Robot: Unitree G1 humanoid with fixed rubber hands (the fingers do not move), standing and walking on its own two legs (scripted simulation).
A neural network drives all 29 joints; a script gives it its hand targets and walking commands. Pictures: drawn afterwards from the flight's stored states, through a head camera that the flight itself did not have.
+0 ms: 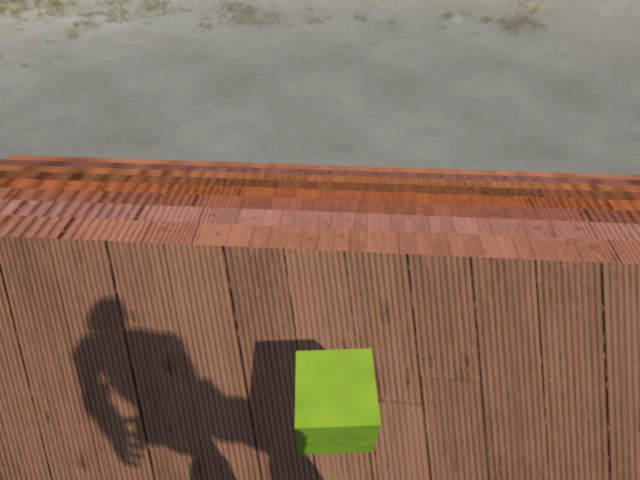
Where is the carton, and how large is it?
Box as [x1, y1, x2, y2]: [294, 348, 380, 454]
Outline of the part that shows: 370,348 296,351 294,428 300,454 360,452 372,450 380,426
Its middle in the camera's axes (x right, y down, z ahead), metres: +0.04 +0.47 +1.09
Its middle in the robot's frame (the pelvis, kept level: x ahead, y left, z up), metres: +0.44 -0.02 -0.65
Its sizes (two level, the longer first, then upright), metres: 0.210 0.200 0.250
